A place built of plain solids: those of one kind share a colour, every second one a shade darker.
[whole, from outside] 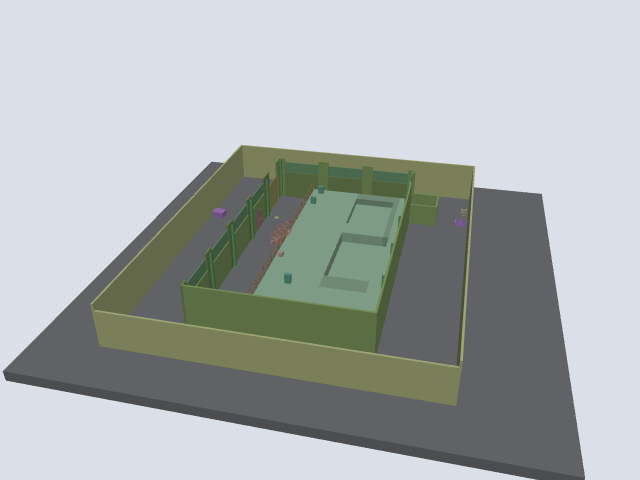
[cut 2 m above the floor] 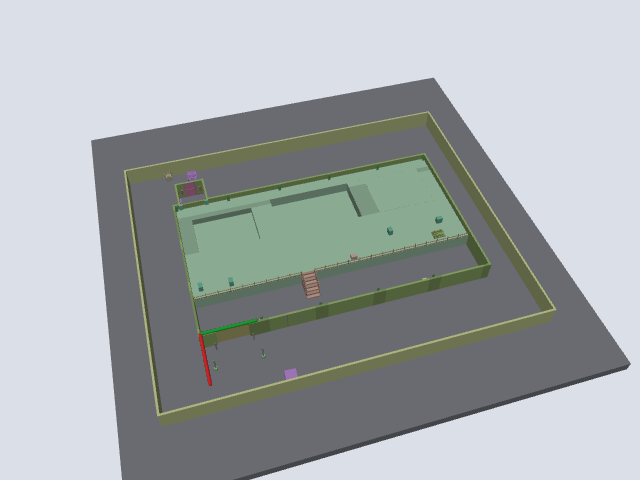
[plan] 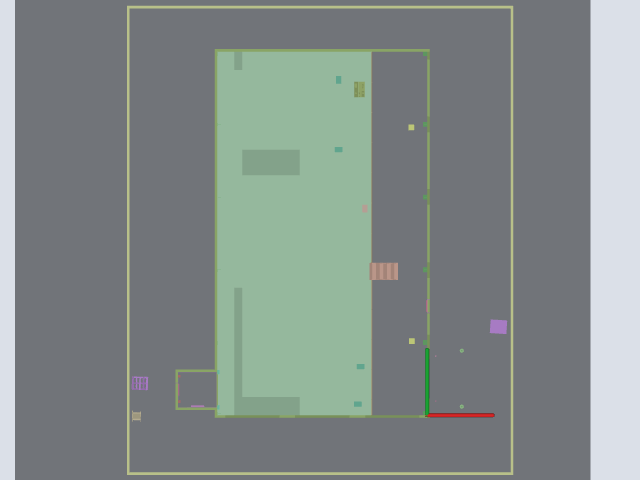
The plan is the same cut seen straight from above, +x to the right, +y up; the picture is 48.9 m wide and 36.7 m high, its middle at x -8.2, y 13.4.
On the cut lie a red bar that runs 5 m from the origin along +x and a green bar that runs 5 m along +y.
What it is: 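A works' hall with a row of sunk bays; one tall room; a strip of floor behind the doors, a deck 1.37 m over it that fills the rest, and 3 sunk grounds in the deck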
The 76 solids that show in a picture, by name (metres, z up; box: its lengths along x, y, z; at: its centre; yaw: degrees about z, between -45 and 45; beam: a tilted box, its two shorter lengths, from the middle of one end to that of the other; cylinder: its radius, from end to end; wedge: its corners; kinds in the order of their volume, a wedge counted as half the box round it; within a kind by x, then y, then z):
{
 "raised_floor_bank_1": {"box": [1.3, 27.8, 1.42], "at": [-15.4, 13.9, 0.66]},
 "raised_floor_bank_2": {"box": [0.6, 9.75, 1.42], "at": [-14.45, 4.88, 0.66]},
 "raised_floor_bank_3": {"box": [0.6, 1.95, 1.42], "at": [-14.45, 19.32, 0.66]},
 "raised_floor_bank_4": {"box": [0.6, 1.4, 1.42], "at": [-14.45, 27.1, 0.66]},
 "raised_floor_bank_5": {"box": [5.0, 8.6, 0.29], "at": [-12.25, 14.05, 0.1]},
 "raised_floor_bank_6": {"box": [5.0, 6.1, 1.42], "at": [-12.25, 23.35, 0.66]},
 "raised_floor_bank_7": {"box": [4.4, 1.4, 1.42], "at": [-11.95, 0.7, 0.66]},
 "raised_floor_bank_8": {"box": [4.4, 6.2, 0.71], "at": [-11.95, 4.5, 0.3]},
 "raised_floor_bank_9": {"box": [4.4, 2.15, 1.42], "at": [-11.95, 8.68, 0.66]},
 "raised_floor_bank_10": {"box": [4.4, 1.95, 1.42], "at": [-11.95, 19.32, 0.66]},
 "raised_floor_bank_11": {"box": [4.4, 1.4, 1.42], "at": [-11.95, 27.1, 0.66]},
 "raised_floor_bank_12": {"box": [5.55, 27.8, 1.42], "at": [-6.97, 13.9, 0.66]},
 "yard_bound_1": {"box": [0.2, 35.87, 4.42], "at": [-22.86, 13.37, 2.16]},
 "yard_bound_2": {"box": [29.54, 0.2, 4.42], "at": [-8.19, -4.46, 2.16]},
 "yard_bound_3": {"box": [29.54, 0.2, 3.72], "at": [-8.19, 31.2, 1.81]},
 "yard_bound_4": {"box": [0.2, 35.87, 4.42], "at": [6.48, 13.37, 2.16]},
 "wall_1": {"box": [0.2, 3.1, 2.45], "at": [-19.15, 1.95, 1.18]},
 "wall_2": {"box": [3.2, 0.2, 2.45], "at": [-17.65, 0.5, 1.18]},
 "wall_3": {"box": [3.2, 0.2, 2.45], "at": [-17.65, 3.4, 1.18]},
 "wall_4": {"box": [0.2, 0.8, 5.05], "at": [-16.15, 0.2, 2.48]},
 "wall_5": {"box": [0.2, 24.7, 5.05], "at": [-16.15, 15.65, 2.48]},
 "wall_6": {"box": [0.06, 2.82, 5.05], "at": [-16.02, 1.95, 2.48]},
 "wall_7": {"box": [0.81, 0.2, 5.05], "at": [-15.85, -0.1, 2.48]},
 "wall_8": {"box": [4.16, 0.2, 3.3], "at": [-13.38, -0.1, 1.6]},
 "wall_9": {"box": [1.21, 0.2, 5.05], "at": [-10.7, -0.1, 2.48]},
 "wall_10": {"box": [4.16, 0.2, 3.3], "at": [-8.03, -0.1, 1.6]},
 "wall_11": {"box": [16.45, 0.2, 5.05], "at": [-8.03, 27.9, 2.48]},
 "wall_12": {"box": [1.21, 0.2, 5.05], "at": [-5.35, -0.1, 2.48]},
 "wall_13": {"box": [4.16, 0.2, 3.3], "at": [-2.67, -0.1, 1.6]},
 "wall_14": {"box": [0.81, 0.2, 5.05], "at": [-0.2, -0.1, 2.48]},
 "wall_15": {"box": [0.2, 1.51, 5.05], "at": [0.1, 0.55, 2.48]},
 "wall_16": {"box": [0.2, 1.86, 5.05], "at": [0.1, 5.22, 2.48]},
 "wall_17": {"box": [0.2, 4.36, 3.3], "at": [0.1, 8.32, 1.6]},
 "wall_18": {"box": [0.2, 1.21, 5.05], "at": [0.1, 11.1, 2.48]},
 "wall_19": {"box": [0.2, 4.41, 3.3], "at": [0.1, 13.9, 1.6]},
 "wall_20": {"box": [0.2, 1.21, 5.05], "at": [0.1, 16.7, 2.48]},
 "wall_21": {"box": [0.2, 4.36, 3.3], "at": [0.1, 19.48, 1.6]},
 "wall_22": {"box": [0.2, 1.21, 5.05], "at": [0.1, 22.25, 2.48]},
 "wall_23": {"box": [0.2, 4.36, 3.3], "at": [0.1, 25.02, 1.6]},
 "wall_24": {"box": [0.2, 0.81, 5.05], "at": [0.1, 27.6, 2.48]},
 "window_pane_1": {"box": [4.15, 0.1, 1.26], "at": [-13.38, -0.15, 3.87]},
 "window_pane_2": {"box": [4.15, 0.1, 1.26], "at": [-8.03, -0.15, 3.87]},
 "window_pane_3": {"box": [4.15, 0.1, 1.26], "at": [-2.67, -0.15, 3.87]},
 "window_pane_4": {"box": [0.1, 4.35, 1.26], "at": [0.15, 8.32, 3.87]},
 "window_pane_5": {"box": [0.1, 4.4, 1.26], "at": [0.15, 13.9, 3.87]},
 "window_pane_6": {"box": [0.1, 4.35, 1.26], "at": [0.15, 19.48, 3.87]},
 "window_pane_7": {"box": [0.1, 4.35, 1.26], "at": [0.15, 25.02, 3.87]},
 "door_landing_1": {"box": [0.3, 1.32, 1.25], "at": [-4.07, 11.0, 0.57]},
 "door_landing_2": {"box": [0.3, 1.32, 1.08], "at": [-3.79, 11.0, 0.49]},
 "door_landing_3": {"box": [0.3, 1.32, 0.91], "at": [-3.51, 11.0, 0.4]},
 "door_landing_4": {"box": [0.3, 1.32, 0.74], "at": [-3.23, 11.0, 0.32]},
 "door_landing_5": {"box": [0.3, 1.32, 0.56], "at": [-2.95, 11.0, 0.23]},
 "door_landing_6": {"box": [0.3, 1.32, 0.39], "at": [-2.67, 11.0, 0.15]},
 "door_landing_7": {"box": [0.3, 1.32, 0.22], "at": [-2.39, 11.0, 0.06]},
 "tote_stack_1": {"box": [0.6, 0.4, 0.96], "at": [-6.78, 20.32, 1.85]},
 "tote_stack_2": {"box": [0.4, 0.6, 1.62], "at": [-6.78, 25.64, 2.18]},
 "tote_stack_3": {"box": [0.6, 0.4, 0.88], "at": [-5.3, 0.86, 1.81]},
 "tote_stack_4": {"box": [0.6, 0.4, 0.81], "at": [-5.09, 3.72, 1.77]},
 "beyond_pallets_1": {"box": [1.27, 1.05, 0.67], "at": [5.45, 6.77, 0.33], "yaw": -3.6},
 "sectional_door_1": {"box": [0.042, 3.08, 3.42], "at": [-0.01, 2.8, 1.66]},
 "deck_rail_1": {"box": [0.024, 10.4, 0.1], "at": [-4.23, 5.2, 1.42]},
 "deck_rail_2": {"box": [0.05, 10.4, 0.05], "at": [-4.23, 5.2, 1.75]},
 "deck_rail_3": {"box": [0.024, 16.2, 0.1], "at": [-4.23, 19.7, 1.42]},
 "deck_rail_4": {"box": [0.05, 16.2, 0.05], "at": [-4.23, 19.7, 1.75]},
 "deck_rail_5": {"box": [0.05, 16.2, 0.05], "at": [-4.23, 19.7, 2.08]},
 "deck_rail_6": {"box": [0.05, 16.2, 0.05], "at": [-4.23, 19.7, 2.4]},
 "door_leaf_1": {"box": [0.044, 1.0, 2.15], "at": [-19.05, 1.95, 1.02]},
 "door_leaf_2": {"box": [0.044, 1.0, 2.15], "at": [0.0, 8.35, 1.02]},
 "pallet_load_1": {"box": [0.49, 1.2, 0.2], "at": [-5.02, 24.91, 1.42]},
 "steel_column_1": {"box": [0.014, 0.26, 4.85], "at": [-0.26, 16.68, 2.38]},
 "steel_column_2": {"box": [0.014, 0.26, 4.85], "at": [-0.26, 22.24, 2.38]},
 "steel_column_3": {"box": [0.23, 0.012, 4.85], "at": [-0.14, 0.14, 2.38]},
 "steel_column_4": {"box": [0.23, 0.012, 4.85], "at": [-0.14, 5.56, 2.38]},
 "steel_column_5": {"box": [0.23, 0.012, 4.85], "at": [-0.14, 11.12, 2.38]},
 "steel_column_6": {"box": [0.23, 0.012, 4.85], "at": [-0.14, 16.68, 2.38]},
 "steel_column_7": {"box": [0.23, 0.012, 4.85], "at": [-0.14, 22.24, 2.38]}
}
